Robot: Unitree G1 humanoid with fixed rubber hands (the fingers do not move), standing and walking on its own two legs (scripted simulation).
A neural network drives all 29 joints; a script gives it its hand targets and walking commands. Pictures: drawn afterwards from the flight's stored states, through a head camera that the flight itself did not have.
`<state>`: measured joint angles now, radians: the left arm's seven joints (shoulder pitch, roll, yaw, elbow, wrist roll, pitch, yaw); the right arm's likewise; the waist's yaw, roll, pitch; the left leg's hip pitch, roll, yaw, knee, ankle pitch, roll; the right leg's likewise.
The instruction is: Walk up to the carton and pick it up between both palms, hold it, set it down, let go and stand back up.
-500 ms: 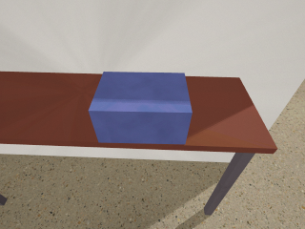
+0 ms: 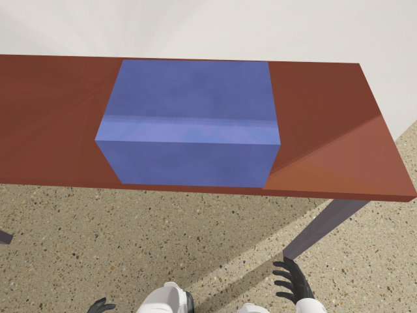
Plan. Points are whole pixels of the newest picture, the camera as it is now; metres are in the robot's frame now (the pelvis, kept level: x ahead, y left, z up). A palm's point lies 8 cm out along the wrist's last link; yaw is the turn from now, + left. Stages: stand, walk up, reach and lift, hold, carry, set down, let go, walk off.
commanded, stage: walk up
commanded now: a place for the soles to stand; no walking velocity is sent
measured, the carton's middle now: (193, 123) +0.45 +0.05 +0.08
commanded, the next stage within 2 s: stand in 1.66 s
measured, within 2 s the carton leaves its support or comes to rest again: neither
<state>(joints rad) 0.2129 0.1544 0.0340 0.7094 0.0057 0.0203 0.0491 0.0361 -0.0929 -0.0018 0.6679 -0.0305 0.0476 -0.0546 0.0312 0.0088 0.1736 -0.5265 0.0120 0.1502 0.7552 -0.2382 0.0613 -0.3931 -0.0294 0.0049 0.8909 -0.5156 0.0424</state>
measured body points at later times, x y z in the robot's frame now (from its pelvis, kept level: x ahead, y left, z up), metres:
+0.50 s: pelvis +0.00 +0.05 +0.01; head +0.04 +0.06 +0.46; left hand +0.12 +0.27 -0.12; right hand +0.14 -0.16 -0.10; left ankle +0.03 +0.15 -0.70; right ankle -0.01 -0.09 -0.70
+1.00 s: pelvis -0.02 +0.09 +0.03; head -0.01 +0.09 +0.48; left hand +0.10 +0.29 -0.11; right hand +0.05 -0.15 -0.10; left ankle +0.03 +0.15 -0.70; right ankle -0.01 -0.09 -0.70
